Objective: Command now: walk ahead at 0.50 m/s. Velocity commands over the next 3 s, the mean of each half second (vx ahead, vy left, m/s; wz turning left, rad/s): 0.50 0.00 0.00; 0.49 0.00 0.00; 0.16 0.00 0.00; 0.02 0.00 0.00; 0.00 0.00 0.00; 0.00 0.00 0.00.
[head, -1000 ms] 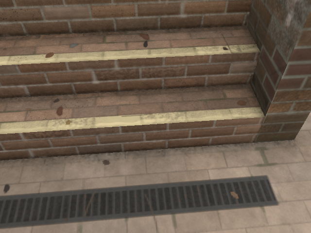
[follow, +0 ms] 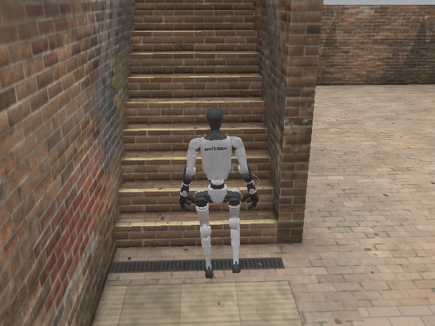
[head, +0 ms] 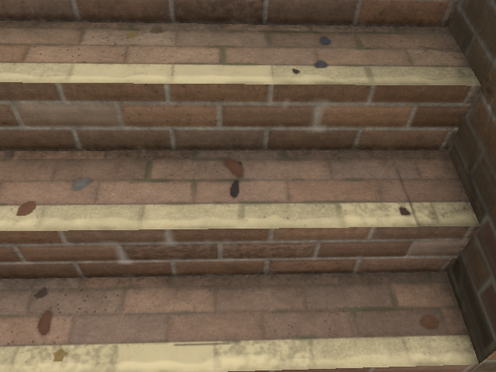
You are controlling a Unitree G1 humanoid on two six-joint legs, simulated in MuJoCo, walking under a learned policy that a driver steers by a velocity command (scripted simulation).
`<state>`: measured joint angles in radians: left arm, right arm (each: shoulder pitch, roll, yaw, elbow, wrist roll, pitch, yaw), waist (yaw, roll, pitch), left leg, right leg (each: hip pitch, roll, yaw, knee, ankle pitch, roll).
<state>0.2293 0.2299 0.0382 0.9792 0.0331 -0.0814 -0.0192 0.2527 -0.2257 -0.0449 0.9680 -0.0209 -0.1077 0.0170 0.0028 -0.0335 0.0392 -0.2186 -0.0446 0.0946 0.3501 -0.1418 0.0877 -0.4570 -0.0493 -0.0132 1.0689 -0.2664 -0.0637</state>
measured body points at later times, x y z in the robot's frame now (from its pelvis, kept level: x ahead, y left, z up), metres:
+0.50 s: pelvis +0.18 -0.02 +0.00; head +0.19 -0.03 +0.45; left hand +0.15 +0.21 -0.15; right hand +0.26 -0.24 -0.15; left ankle +0.15 +0.09 -0.59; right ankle +0.19 -0.09 -0.75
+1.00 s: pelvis +0.38 +0.11 +0.04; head +0.43 +0.14 +0.49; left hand +0.33 +0.36 -0.11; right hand +0.66 -0.04 -0.01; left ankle +0.49 +0.23 -0.54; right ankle +0.22 -0.09 -0.62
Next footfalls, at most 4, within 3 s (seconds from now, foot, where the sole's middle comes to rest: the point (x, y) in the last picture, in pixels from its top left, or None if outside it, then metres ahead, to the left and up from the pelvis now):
0.30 right None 0.22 -0.10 -0.78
0.94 left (150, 322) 0.53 0.24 -0.58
1.56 right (235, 193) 0.75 0.05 -0.37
1.98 left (132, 183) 0.77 0.29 -0.37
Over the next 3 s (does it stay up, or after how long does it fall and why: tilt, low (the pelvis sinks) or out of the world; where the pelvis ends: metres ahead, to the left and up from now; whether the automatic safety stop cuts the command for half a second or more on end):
stays up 0.74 0.18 0.40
